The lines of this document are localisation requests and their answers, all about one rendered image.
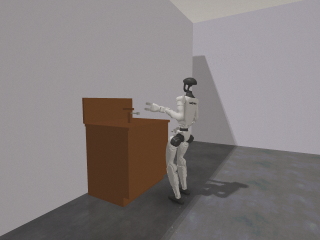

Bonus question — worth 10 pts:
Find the robot right hand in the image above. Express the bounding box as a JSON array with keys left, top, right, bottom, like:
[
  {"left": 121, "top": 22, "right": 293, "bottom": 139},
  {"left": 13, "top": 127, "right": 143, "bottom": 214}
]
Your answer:
[{"left": 171, "top": 126, "right": 180, "bottom": 136}]

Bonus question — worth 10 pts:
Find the robot left upper arm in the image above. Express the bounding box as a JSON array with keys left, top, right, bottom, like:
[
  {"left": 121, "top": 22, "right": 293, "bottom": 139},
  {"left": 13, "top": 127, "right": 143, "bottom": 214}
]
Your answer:
[{"left": 176, "top": 96, "right": 186, "bottom": 122}]

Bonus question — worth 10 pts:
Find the humanoid robot head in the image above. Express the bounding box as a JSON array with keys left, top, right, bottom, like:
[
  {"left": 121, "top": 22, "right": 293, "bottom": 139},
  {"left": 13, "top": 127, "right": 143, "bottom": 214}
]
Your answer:
[{"left": 183, "top": 77, "right": 197, "bottom": 98}]

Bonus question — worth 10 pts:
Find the robot left hand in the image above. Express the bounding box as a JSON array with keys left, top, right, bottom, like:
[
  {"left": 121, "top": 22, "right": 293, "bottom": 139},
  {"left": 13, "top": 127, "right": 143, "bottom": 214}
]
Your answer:
[{"left": 144, "top": 102, "right": 160, "bottom": 112}]

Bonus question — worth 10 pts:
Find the counter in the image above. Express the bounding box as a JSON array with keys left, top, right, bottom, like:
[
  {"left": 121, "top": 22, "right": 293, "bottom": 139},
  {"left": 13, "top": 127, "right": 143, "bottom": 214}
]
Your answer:
[{"left": 82, "top": 98, "right": 170, "bottom": 207}]

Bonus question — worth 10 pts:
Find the robot right shin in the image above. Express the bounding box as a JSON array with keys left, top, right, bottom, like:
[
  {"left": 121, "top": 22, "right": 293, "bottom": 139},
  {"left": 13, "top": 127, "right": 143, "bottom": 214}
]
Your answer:
[{"left": 177, "top": 159, "right": 187, "bottom": 190}]

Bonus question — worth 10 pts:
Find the left robot forearm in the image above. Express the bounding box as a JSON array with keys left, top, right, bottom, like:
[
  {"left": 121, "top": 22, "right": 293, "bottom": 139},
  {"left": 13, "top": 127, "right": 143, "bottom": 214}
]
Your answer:
[{"left": 158, "top": 106, "right": 182, "bottom": 120}]

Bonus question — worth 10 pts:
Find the robot right upper arm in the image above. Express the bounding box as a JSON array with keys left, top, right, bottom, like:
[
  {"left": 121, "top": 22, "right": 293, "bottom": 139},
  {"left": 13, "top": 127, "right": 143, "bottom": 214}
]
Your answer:
[{"left": 193, "top": 98, "right": 199, "bottom": 121}]

